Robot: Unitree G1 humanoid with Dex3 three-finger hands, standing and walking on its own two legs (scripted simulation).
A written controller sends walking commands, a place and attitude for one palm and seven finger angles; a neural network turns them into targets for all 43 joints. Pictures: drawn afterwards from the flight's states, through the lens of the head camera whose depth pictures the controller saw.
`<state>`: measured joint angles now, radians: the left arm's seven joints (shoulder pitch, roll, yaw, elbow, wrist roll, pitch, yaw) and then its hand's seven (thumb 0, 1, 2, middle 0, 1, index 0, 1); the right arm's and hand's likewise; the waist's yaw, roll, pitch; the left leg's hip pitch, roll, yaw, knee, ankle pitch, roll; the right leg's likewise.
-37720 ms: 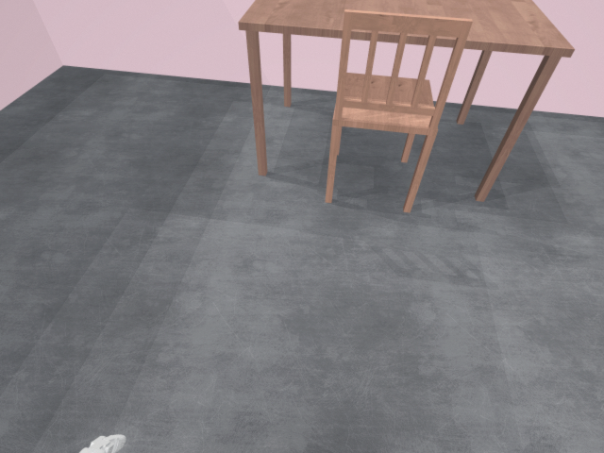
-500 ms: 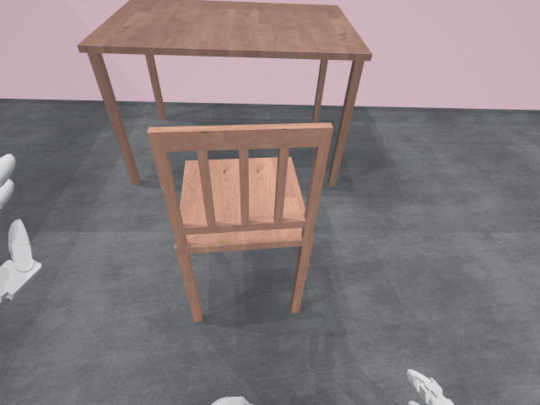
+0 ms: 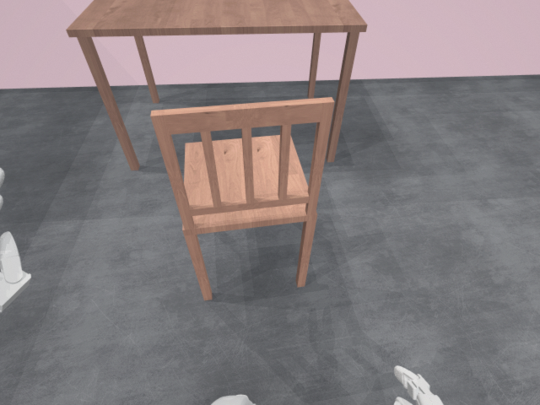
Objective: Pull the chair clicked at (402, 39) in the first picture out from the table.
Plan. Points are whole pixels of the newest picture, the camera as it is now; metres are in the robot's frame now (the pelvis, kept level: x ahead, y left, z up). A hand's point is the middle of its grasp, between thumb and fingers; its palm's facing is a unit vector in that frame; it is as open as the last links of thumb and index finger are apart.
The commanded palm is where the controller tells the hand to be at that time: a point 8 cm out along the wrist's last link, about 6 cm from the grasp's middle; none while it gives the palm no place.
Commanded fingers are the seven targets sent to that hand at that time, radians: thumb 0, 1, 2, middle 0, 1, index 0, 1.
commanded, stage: stop stepping back and stand still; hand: left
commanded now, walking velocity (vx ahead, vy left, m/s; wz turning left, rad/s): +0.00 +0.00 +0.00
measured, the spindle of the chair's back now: (248, 167) +0.68 +0.10 -0.08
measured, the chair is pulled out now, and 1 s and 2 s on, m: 0.65 0.65 0.65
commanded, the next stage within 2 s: let the arm hang, fingers relaxed in 0.22 s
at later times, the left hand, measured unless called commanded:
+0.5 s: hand (107, 360) +0.19 +0.27 -0.05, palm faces +0.22 -0.91 -0.36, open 7.4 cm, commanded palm none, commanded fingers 0.00 0.90 0.90 -0.20 -0.30 -0.20 -0.30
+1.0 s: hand out of the picture +0.02 +0.25 -0.15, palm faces +0.05 -0.96 -0.26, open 7.3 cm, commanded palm none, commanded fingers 0.00 0.90 0.90 -0.20 -0.30 -0.20 -0.30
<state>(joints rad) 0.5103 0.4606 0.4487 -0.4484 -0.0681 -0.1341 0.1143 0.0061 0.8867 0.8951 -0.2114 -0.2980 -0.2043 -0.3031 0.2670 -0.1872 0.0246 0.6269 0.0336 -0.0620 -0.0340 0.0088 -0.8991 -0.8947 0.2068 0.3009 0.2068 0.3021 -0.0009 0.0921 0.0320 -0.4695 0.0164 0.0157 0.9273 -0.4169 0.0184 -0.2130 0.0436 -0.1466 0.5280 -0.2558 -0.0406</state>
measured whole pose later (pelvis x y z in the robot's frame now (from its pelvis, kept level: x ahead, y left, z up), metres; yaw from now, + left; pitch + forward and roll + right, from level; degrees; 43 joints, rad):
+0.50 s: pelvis +0.02 +0.02 +0.00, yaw +6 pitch +1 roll +0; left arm 0.26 0.25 0.15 0.41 0.03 0.03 0.02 0.00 0.90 0.90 -0.20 -0.29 -0.19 -0.30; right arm 0.24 -0.24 -0.02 0.81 -0.03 -0.01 0.02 0.01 -0.90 -0.90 0.20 0.30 0.20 0.30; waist -0.05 0.06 -0.06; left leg -0.33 0.01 0.02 0.67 -0.36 0.01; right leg -0.32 -0.07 -0.13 0.68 -0.36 0.01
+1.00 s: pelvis +0.02 +0.05 +0.02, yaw +2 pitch +0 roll +0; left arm 0.28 0.21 0.01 1.07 0.01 0.02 0.02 0.00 0.92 0.89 -0.20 -0.30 -0.19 -0.30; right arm 0.29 -0.18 0.00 1.04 -0.02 0.01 -0.02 0.00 -0.91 -0.89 0.20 0.30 0.20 0.30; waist -0.01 0.03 0.04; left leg -0.17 -0.01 0.10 0.42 -0.25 0.04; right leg -0.19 -0.07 -0.06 0.41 -0.21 0.04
